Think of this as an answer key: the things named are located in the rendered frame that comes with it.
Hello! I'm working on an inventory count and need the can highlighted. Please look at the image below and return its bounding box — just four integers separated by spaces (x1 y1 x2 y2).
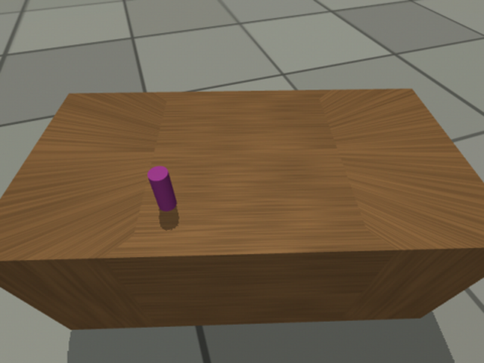
147 166 177 211

